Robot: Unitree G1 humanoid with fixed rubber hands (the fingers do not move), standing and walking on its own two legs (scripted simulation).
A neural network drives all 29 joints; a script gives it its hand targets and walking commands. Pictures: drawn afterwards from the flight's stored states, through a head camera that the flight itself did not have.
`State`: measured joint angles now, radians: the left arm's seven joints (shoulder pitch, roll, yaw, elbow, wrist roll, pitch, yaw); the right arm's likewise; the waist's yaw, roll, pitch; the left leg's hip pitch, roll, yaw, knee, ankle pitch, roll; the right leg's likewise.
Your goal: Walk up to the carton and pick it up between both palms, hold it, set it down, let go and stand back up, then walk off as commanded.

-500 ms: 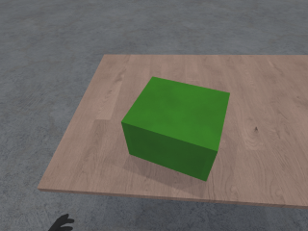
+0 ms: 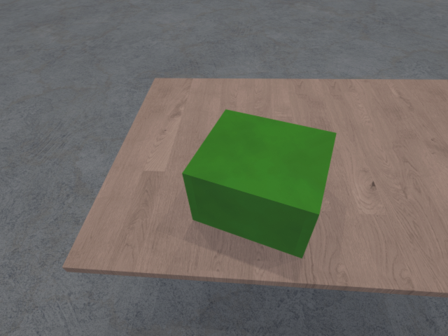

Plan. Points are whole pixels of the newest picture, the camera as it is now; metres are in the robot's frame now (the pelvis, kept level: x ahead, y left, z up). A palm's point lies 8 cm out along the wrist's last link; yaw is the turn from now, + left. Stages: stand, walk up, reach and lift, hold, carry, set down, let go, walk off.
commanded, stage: stand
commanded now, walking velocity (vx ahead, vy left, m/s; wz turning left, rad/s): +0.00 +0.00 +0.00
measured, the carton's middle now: (261, 178) +0.46 -0.04 -0.01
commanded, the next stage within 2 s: walk off in 0.06 s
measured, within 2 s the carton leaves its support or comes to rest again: neither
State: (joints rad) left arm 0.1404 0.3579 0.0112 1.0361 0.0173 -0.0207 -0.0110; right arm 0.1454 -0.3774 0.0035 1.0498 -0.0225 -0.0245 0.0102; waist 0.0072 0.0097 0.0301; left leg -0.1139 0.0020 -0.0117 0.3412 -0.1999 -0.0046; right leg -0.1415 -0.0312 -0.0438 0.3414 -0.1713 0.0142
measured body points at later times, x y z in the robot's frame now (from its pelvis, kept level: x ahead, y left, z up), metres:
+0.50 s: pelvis -0.06 +0.02 -0.02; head +0.00 +0.01 +0.42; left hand +0.07 +0.34 -0.12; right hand +0.04 -0.33 -0.13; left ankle -0.06 +0.13 -0.71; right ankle +0.01 -0.13 -0.75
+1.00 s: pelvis -0.18 +0.04 -0.02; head -0.10 +0.07 +0.43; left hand -0.06 +0.37 -0.14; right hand -0.08 -0.30 -0.09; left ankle -0.10 +0.15 -0.75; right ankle -0.24 -0.10 -0.69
